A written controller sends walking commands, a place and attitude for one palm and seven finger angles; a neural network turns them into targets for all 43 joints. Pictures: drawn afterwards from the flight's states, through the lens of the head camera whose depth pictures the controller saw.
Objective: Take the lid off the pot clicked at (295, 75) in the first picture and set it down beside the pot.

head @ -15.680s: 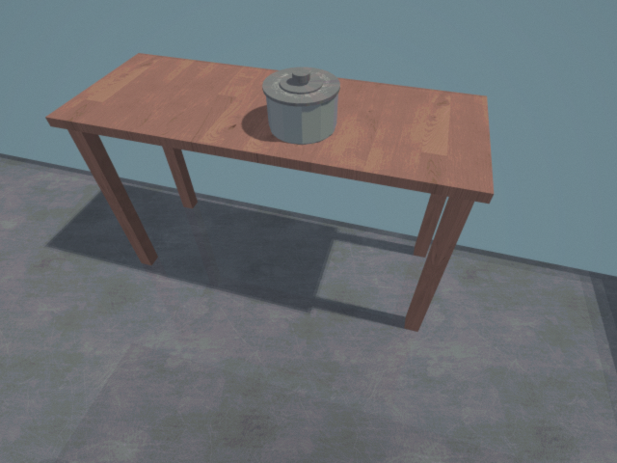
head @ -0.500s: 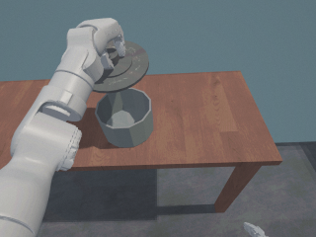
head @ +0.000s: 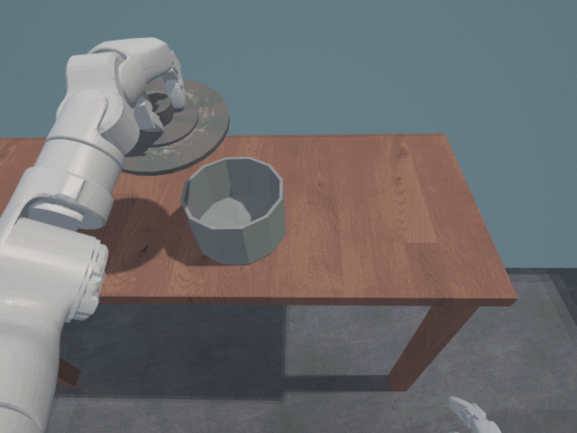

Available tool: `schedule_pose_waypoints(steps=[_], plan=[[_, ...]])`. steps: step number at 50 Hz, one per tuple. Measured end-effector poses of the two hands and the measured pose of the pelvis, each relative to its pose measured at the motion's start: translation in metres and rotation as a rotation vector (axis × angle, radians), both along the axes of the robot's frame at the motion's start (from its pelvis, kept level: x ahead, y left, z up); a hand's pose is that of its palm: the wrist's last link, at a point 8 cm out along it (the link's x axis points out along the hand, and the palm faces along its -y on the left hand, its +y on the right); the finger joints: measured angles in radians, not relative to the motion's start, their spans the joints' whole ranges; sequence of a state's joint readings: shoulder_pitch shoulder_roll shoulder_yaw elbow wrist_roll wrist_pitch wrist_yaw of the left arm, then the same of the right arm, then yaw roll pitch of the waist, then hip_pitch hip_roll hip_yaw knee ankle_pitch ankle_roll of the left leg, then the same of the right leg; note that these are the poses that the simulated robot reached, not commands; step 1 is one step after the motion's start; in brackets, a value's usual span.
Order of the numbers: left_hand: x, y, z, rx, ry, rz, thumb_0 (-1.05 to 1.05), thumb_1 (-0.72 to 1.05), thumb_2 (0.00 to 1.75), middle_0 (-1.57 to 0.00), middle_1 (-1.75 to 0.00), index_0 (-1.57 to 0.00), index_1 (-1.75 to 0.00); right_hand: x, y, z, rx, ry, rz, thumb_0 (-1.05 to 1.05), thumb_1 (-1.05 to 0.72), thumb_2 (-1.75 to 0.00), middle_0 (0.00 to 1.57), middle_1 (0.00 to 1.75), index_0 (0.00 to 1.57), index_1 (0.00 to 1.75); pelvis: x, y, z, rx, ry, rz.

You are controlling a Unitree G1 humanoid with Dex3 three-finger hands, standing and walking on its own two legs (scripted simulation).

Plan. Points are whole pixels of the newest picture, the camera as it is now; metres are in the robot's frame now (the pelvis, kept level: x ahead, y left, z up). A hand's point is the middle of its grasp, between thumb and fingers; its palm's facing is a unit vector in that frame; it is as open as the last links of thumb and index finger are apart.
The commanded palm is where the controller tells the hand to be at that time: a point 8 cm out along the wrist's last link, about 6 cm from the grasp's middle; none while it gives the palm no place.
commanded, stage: move the lid sideways beside the pot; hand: left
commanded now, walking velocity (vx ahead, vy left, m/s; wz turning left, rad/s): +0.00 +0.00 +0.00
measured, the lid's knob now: (156, 108) +0.50 +0.18 +0.21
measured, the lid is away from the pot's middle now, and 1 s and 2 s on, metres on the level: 0.08 0.20 0.24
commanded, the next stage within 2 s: lower the lid onto the table in 1.48 s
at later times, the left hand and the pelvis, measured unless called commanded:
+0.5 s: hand (113, 104) +0.47 +0.22 +0.23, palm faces -0.26 -0.05 -0.97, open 7.4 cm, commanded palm +0.47 +0.23 +0.29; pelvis +0.00 +0.01 +0.00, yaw -1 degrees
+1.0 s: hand (66, 112) +0.48 +0.29 +0.22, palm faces -0.29 -0.07 -0.95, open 7.4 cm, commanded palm +0.48 +0.29 +0.29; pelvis +0.00 +0.01 +0.00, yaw -1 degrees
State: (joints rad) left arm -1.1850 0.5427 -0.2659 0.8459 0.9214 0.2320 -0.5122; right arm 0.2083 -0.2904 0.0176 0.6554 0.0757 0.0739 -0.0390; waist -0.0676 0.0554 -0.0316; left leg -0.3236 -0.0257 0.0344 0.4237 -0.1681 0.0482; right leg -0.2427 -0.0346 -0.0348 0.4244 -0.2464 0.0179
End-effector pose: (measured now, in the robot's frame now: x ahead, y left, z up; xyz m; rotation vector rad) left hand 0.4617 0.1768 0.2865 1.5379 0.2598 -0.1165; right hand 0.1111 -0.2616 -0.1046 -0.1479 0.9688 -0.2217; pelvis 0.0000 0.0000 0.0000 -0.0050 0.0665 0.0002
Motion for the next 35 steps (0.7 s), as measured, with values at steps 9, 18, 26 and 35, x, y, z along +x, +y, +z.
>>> schedule_pose_waypoints(steps=[9, 18, 26, 35], plan=[[-0.002, 0.014, 0.003, 0.010, -0.008, 0.005, -0.02, 0.29, 0.67, -0.74, -0.96, -0.67, -0.95, -0.008, 0.006, -0.002, 0.004, 0.026, -0.002, 0.01, -0.91, -0.90, 0.20, 0.30, 0.20, 0.30, -0.003, 0.006, 0.000, -0.005, 0.006, 0.005], [0.002, 0.027, 0.002, -0.005, 0.014, 0.035, -0.02, 0.29, 0.67, -0.74, -0.96, -0.67, -0.95, -0.025, 0.015, -0.009, 0.024, 0.068, -0.024, 0.01, -0.90, -0.90, 0.20, 0.30, 0.20, 0.30, -0.006, 0.010, -0.001, -0.006, 0.012, -0.004], [0.006, 0.046, 0.002, 0.002, 0.027, 0.060, -0.02, 0.29, 0.67, -0.74, -0.96, -0.67, -0.95, -0.044, 0.011, -0.010, 0.006, 0.115, -0.060, 0.01, -0.90, -0.90, 0.20, 0.30, 0.20, 0.30, -0.005, 0.012, 0.000, -0.009, 0.022, -0.009], [0.009, 0.064, 0.000, 0.001, 0.033, 0.068, -0.02, 0.29, 0.67, -0.74, -0.96, -0.67, -0.95, -0.053, 0.002, -0.007, -0.028, 0.149, -0.081, 0.01, -0.90, -0.90, 0.20, 0.30, 0.20, 0.30, -0.002, 0.014, 0.000, -0.013, 0.030, -0.010]])
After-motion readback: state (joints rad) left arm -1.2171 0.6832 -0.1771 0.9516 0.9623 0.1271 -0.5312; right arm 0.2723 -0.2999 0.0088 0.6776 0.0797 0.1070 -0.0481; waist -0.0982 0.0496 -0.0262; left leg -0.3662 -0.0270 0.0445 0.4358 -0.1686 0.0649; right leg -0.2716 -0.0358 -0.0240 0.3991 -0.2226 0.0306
